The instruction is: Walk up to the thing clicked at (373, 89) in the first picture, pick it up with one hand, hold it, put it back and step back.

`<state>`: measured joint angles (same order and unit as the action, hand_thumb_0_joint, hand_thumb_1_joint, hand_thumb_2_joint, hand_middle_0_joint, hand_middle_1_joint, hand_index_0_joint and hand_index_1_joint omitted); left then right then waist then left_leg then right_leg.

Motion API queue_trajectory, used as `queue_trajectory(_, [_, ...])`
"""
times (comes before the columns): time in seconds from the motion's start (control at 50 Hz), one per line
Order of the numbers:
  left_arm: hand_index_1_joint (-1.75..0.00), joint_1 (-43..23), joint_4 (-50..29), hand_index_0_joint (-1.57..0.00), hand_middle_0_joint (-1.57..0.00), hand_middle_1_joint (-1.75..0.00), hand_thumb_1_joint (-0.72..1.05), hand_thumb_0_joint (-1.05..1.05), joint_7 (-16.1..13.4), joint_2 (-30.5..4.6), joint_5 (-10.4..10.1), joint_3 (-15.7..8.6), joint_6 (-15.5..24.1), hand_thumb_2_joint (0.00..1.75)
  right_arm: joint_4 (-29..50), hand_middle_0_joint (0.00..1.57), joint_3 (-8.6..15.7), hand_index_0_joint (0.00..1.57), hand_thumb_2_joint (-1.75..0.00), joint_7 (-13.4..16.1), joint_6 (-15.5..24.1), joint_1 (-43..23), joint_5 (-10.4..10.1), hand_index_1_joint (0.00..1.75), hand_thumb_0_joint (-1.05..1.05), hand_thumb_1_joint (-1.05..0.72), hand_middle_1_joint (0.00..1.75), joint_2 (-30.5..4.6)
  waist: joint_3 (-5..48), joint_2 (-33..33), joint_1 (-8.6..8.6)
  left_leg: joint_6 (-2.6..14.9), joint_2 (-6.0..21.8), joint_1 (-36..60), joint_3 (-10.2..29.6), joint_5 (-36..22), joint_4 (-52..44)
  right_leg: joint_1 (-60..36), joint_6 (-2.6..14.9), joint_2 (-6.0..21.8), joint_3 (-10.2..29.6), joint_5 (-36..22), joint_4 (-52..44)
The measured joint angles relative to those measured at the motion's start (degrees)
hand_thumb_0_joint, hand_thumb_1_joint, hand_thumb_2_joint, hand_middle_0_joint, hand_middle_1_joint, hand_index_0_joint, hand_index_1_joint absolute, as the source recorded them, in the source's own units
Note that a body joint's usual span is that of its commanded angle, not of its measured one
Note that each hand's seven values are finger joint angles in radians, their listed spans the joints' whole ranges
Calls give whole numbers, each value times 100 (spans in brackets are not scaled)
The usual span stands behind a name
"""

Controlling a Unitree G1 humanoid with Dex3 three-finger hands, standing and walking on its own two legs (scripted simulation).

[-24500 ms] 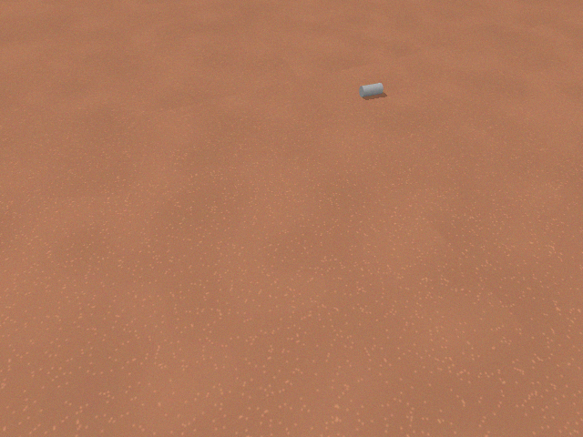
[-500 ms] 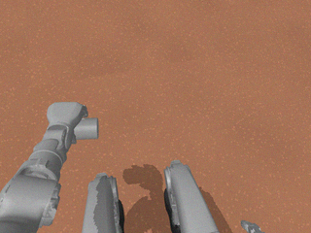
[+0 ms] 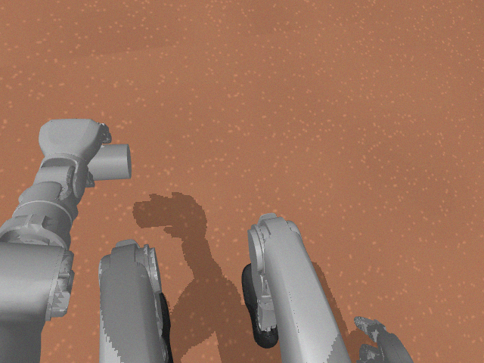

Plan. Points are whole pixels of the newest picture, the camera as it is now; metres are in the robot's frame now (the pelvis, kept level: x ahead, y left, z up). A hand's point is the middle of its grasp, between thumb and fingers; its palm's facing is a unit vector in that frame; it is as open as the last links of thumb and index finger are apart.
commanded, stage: crouch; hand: left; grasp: from above
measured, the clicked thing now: (91, 162) +0.48 +0.19 -0.20
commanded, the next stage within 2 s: lower in 0.60 s
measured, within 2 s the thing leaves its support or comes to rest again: neither
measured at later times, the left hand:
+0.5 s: hand (96, 163) +0.48 +0.19 -0.22, palm faces -0.46 +0.04 -0.89, open 9.0 cm
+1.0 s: hand (102, 167) +0.48 +0.19 -0.26, palm faces -0.48 +0.03 -0.88, open 9.1 cm
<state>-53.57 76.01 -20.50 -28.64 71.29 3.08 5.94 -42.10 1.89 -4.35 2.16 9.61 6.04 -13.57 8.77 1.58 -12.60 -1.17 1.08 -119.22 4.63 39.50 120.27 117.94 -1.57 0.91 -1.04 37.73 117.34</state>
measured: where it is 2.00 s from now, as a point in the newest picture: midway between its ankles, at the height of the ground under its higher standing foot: (212, 333)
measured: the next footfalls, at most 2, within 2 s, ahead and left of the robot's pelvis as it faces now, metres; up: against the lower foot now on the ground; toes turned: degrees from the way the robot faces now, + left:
none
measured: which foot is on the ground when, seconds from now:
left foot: down 0.00-1.00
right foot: down 0.00-1.00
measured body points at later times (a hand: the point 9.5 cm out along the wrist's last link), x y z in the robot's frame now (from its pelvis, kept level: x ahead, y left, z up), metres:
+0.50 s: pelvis -0.01 +0.00 -0.06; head +0.23 +0.03 +0.32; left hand +0.50 +0.18 -0.17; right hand +0.01 -0.27 -0.17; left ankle +0.07 +0.13 -0.39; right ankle +0.09 -0.13 -0.39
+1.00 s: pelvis -0.01 +0.00 -0.09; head +0.24 +0.04 +0.28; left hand +0.50 +0.19 -0.21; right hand +0.00 -0.28 -0.20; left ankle +0.07 +0.13 -0.39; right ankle +0.09 -0.13 -0.39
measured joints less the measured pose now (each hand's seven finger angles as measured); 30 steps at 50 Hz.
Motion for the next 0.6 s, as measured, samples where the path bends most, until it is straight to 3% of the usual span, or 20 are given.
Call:
queue_trajectory(0.24, [-15,-315,440,-90,-92,-12,18,0,-151,-200,166,-115,163,24,-58,20,-68,20,-90,-159,14,53,98,30,0,-91,30,-83,-173,-48,-148,-6,6,-473,66,23,595,472,-16,-49,-14,-21,549])
queue_trajectory(0.6, [-19,-713,993,-88,-90,-16,18,0,-205,-412,190,-135,204,24,-135,20,-325,20,-90,-226,101,133,165,30,0,-91,30,-119,-348,-30,-315,-7,-31,-1019,123,-22,1215,999,-40,-74,-12,-83,1131])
